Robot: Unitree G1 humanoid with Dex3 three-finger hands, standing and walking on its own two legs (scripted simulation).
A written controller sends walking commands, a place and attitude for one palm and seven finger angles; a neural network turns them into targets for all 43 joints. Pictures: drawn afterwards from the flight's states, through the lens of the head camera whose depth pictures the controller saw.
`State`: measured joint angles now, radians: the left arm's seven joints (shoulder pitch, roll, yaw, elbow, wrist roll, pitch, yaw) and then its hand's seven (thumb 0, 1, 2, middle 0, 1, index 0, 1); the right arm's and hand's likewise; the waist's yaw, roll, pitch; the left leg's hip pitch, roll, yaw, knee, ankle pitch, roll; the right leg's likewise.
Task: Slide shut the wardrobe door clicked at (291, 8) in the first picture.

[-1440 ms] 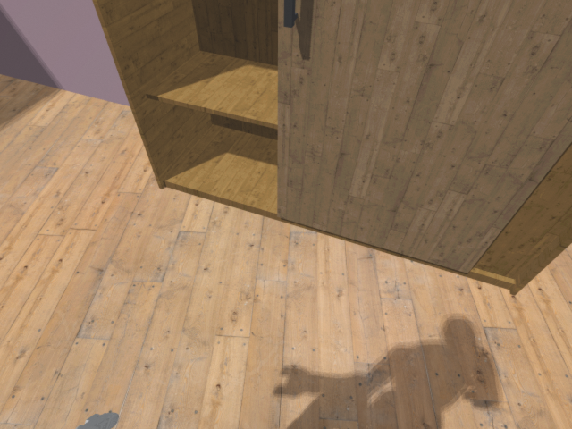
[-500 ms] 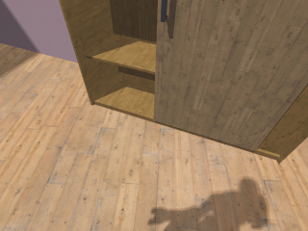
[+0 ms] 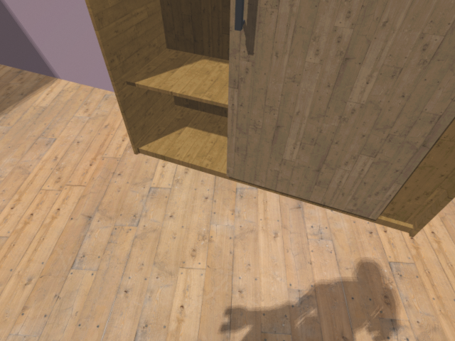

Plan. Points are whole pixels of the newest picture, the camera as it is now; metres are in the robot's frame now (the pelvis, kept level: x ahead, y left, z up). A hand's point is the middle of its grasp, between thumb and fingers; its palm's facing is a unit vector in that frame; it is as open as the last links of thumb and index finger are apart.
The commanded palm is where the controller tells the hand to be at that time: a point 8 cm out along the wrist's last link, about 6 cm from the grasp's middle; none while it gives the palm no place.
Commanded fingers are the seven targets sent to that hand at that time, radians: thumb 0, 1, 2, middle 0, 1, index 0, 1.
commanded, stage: walk to a spot facing it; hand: right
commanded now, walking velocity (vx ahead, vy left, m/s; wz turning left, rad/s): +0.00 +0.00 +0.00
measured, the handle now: out of the picture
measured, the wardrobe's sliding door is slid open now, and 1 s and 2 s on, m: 0.62 0.62 0.62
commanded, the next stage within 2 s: none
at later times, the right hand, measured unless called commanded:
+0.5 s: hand out of the picture +0.05 -0.19 -0.18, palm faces -0.13 +0.95 -0.28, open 7.4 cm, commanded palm none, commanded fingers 0.00 -0.90 -0.90 0.20 0.30 0.20 0.30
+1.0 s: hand out of the picture +0.15 -0.20 -0.17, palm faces -0.36 +0.91 -0.20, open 7.4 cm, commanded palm none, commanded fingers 0.00 -0.90 -0.90 0.20 0.30 0.20 0.30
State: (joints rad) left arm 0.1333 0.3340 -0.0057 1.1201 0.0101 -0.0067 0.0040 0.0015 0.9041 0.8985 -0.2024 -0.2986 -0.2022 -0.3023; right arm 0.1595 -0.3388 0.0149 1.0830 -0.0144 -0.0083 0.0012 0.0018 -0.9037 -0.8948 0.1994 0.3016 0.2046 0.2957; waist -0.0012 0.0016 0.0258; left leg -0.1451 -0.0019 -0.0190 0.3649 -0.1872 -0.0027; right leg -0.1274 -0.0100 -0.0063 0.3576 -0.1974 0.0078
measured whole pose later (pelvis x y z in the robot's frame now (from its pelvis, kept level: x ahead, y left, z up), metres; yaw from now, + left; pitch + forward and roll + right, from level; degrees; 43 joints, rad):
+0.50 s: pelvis -0.02 +0.02 -0.03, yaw +10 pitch -2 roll -1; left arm 0.16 0.23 0.04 0.98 0.02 0.04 0.02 0.00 0.90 0.90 -0.20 -0.30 -0.20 -0.30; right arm 0.26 -0.23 -0.03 0.94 -0.03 0.04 0.01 0.00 -0.91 -0.90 0.20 0.30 0.20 0.30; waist -0.03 -0.02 0.08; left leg -0.34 -0.03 0.00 0.71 -0.32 0.04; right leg -0.31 -0.09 -0.11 0.78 -0.42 0.03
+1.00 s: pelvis +0.01 -0.02 +0.00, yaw +25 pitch +1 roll +2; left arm 0.31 0.21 0.03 0.94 0.02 -0.04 0.03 0.00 0.91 0.90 -0.20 -0.30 -0.20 -0.30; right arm 0.27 -0.28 -0.11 0.92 -0.04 0.05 0.05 0.00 -0.91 -0.90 0.20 0.30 0.20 0.30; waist -0.01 0.04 -0.03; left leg -0.57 -0.03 -0.02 1.05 -0.29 -0.03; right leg -0.09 -0.04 -0.08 0.40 -0.33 -0.01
